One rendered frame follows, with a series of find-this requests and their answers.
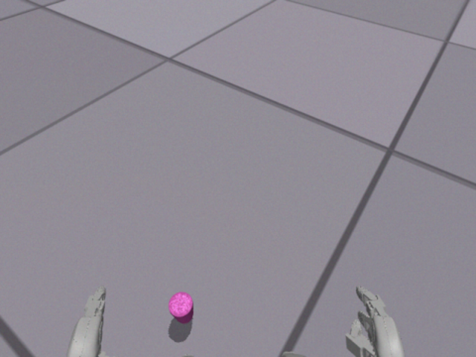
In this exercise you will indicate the left robot hand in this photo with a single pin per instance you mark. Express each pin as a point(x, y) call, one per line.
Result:
point(87, 335)

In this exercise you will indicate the right robot hand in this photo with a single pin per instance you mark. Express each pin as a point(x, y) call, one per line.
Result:
point(382, 330)

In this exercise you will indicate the cup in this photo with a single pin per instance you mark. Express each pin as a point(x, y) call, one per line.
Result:
point(181, 307)

